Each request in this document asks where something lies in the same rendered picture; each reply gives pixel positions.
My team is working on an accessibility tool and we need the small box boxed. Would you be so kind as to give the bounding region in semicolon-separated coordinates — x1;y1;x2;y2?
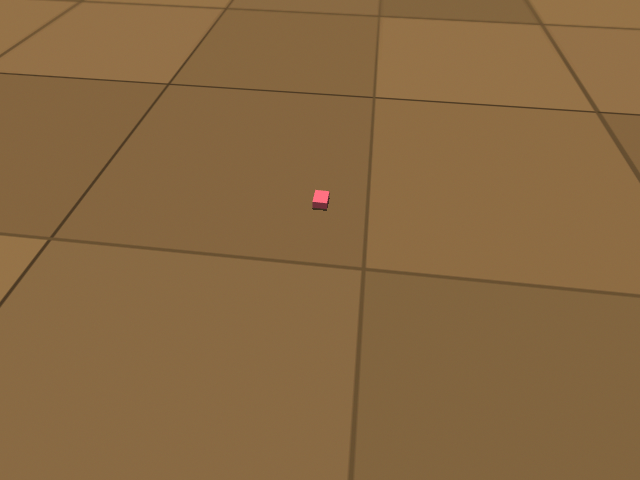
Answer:
312;190;329;209

